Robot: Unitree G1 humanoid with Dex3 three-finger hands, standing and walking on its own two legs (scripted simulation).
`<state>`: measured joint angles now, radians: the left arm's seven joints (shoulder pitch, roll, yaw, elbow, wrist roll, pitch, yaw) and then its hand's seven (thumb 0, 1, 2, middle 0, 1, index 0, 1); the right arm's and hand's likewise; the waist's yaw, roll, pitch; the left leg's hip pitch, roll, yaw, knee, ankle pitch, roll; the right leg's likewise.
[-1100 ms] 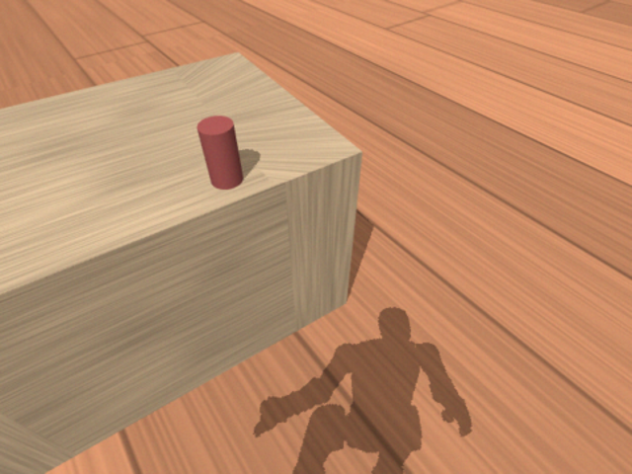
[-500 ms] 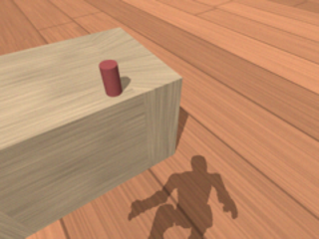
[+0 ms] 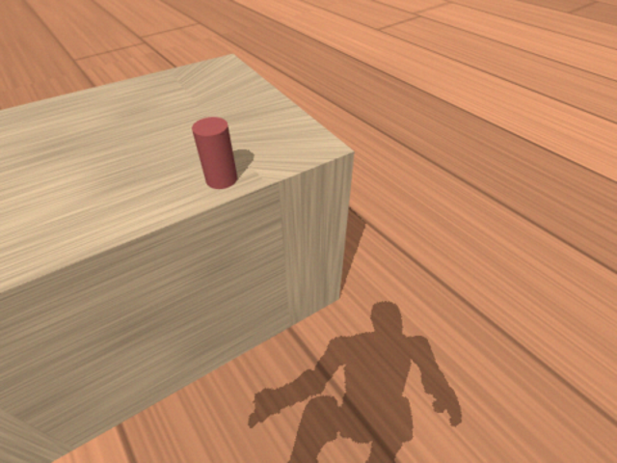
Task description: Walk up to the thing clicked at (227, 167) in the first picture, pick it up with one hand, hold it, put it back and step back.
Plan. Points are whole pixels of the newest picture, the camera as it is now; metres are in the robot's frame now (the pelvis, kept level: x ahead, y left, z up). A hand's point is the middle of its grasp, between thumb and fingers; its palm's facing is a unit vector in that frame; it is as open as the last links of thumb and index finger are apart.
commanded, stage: stand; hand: right
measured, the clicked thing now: (216, 154) +0.74 +0.22 -0.01
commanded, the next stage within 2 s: walk up in 0.02 s
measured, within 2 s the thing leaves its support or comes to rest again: neither
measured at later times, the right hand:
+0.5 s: hand (410, 437) +0.21 -0.14 -0.15, palm faces -0.26 +0.89 -0.39, open 7.4 cm
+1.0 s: hand (334, 305) +0.44 -0.04 -0.16, palm faces -0.51 +0.78 -0.36, open 7.4 cm
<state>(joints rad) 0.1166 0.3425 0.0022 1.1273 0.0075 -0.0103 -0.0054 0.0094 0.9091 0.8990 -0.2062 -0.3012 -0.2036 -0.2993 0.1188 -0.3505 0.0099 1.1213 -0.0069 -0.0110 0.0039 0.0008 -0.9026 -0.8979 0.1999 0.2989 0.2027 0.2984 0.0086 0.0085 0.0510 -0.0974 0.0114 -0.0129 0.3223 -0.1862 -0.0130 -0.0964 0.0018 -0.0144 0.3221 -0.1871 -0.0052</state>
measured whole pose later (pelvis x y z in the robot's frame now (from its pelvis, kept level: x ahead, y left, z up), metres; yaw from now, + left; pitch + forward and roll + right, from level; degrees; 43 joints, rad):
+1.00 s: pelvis +0.24 +0.16 -0.02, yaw +27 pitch -2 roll +0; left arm 0.35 0.39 0.05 0.82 0.03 -0.07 -0.02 0.01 0.91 0.90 -0.21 -0.30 -0.21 -0.30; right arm 0.28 -0.44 -0.06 0.81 -0.01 -0.01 0.04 0.00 -0.90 -0.90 0.20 0.30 0.20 0.30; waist 0.06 0.05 0.11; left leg -0.46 0.03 -0.03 0.86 -0.37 0.01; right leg -0.25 -0.09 -0.13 0.59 -0.30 -0.01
